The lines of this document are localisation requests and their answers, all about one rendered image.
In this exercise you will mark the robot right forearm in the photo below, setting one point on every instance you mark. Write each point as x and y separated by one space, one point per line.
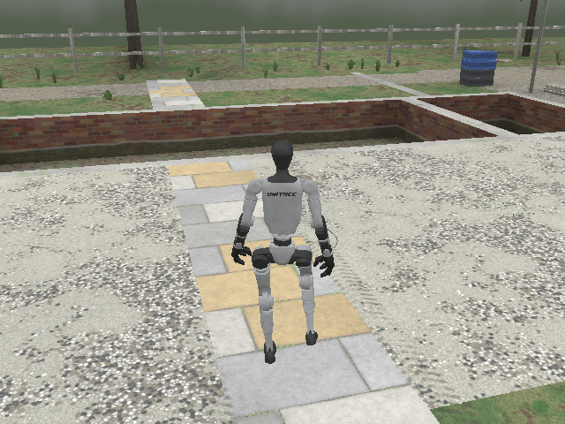
323 239

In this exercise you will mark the left robot upper arm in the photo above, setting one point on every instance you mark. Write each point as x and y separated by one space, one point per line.
254 187

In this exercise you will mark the right robot thigh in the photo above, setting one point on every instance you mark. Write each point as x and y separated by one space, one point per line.
303 256

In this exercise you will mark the right robot shin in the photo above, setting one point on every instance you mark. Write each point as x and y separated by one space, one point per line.
309 305

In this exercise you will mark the robot left forearm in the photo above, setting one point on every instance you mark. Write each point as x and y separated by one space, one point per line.
241 234

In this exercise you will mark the right robot upper arm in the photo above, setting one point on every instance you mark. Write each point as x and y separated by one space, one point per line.
310 187

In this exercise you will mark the robot left hand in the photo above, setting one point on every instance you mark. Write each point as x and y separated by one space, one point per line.
236 252

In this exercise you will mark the robot right hand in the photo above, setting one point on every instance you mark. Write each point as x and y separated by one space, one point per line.
329 264

